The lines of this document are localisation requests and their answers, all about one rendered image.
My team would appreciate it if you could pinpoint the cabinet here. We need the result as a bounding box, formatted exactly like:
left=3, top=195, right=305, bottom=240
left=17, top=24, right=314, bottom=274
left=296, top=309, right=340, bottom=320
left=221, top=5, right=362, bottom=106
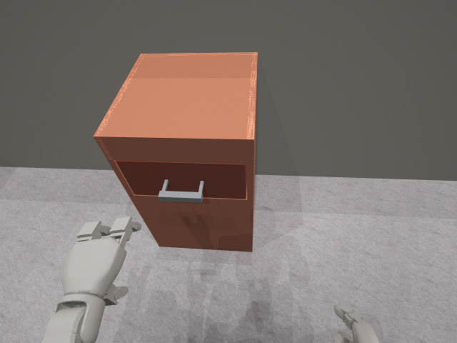
left=94, top=52, right=258, bottom=252

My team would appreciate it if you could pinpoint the robot left hand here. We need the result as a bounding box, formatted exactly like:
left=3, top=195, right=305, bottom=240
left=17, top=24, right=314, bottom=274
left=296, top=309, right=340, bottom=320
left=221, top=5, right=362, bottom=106
left=61, top=217, right=141, bottom=306

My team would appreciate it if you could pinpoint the handle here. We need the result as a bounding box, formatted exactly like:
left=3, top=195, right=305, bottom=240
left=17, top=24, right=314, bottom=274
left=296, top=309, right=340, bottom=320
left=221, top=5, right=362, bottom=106
left=158, top=179, right=204, bottom=203

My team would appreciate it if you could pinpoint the robot right hand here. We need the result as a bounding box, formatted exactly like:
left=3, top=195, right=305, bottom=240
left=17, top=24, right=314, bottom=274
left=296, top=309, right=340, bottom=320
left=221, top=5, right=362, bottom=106
left=333, top=304, right=381, bottom=343

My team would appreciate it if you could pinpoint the left robot forearm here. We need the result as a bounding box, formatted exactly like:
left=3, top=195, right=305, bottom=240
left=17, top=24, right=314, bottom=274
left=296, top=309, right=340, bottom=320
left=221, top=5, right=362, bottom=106
left=41, top=292, right=106, bottom=343

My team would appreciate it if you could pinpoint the drawer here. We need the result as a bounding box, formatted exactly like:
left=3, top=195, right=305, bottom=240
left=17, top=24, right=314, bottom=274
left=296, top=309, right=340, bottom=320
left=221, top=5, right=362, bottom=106
left=116, top=160, right=247, bottom=199

